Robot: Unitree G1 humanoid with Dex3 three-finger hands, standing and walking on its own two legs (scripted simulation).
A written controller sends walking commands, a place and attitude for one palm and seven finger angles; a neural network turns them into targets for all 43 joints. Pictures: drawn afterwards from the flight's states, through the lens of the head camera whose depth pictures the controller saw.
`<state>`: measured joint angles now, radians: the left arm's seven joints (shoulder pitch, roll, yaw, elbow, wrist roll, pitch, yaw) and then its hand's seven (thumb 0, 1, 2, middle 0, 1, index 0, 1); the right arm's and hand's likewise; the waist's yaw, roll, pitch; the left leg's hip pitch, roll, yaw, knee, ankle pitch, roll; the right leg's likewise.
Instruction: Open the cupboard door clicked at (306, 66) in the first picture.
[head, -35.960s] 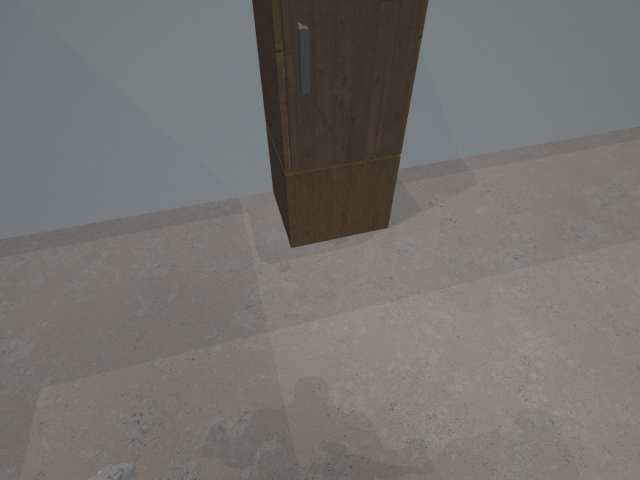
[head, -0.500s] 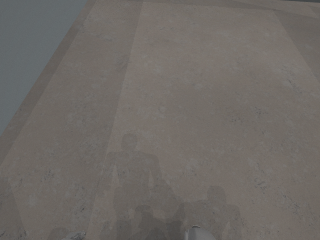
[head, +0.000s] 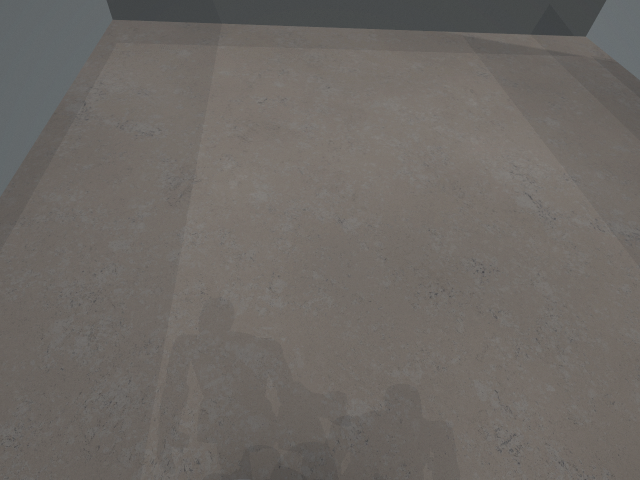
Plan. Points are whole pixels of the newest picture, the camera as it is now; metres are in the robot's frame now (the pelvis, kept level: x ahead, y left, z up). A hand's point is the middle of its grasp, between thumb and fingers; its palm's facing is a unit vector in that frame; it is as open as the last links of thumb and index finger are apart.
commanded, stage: turn to face it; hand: left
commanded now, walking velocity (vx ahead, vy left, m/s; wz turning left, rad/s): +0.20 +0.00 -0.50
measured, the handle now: out of the picture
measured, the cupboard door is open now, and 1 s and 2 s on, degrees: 41 41 41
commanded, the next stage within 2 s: none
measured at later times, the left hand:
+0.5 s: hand (204, 423) +0.22 +0.18 -0.17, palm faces +0.24 -0.96 -0.16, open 7.3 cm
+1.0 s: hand (206, 439) +0.19 +0.17 -0.14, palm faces +0.49 -0.81 -0.31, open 7.4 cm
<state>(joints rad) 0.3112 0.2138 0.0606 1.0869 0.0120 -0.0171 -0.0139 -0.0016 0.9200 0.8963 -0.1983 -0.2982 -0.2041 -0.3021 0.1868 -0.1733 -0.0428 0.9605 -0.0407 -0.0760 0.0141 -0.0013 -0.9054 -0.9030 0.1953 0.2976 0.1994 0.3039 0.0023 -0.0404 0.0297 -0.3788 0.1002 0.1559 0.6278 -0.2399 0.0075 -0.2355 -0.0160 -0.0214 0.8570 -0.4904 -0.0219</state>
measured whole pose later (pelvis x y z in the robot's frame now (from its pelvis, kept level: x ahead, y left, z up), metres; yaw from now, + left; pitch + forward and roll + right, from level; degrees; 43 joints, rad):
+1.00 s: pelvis +0.22 -0.06 +0.01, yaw +31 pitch +0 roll +2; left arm 0.17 0.20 0.04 0.89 0.02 0.03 0.03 0.00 0.90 0.90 -0.20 -0.30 -0.20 -0.30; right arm 0.16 -0.27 -0.10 0.93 -0.02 0.08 0.02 0.00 -0.90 -0.90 0.20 0.30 0.20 0.30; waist -0.02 0.04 0.09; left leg -0.52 0.00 -0.01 1.12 -0.44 -0.04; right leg -0.29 -0.08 -0.11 0.59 -0.31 -0.01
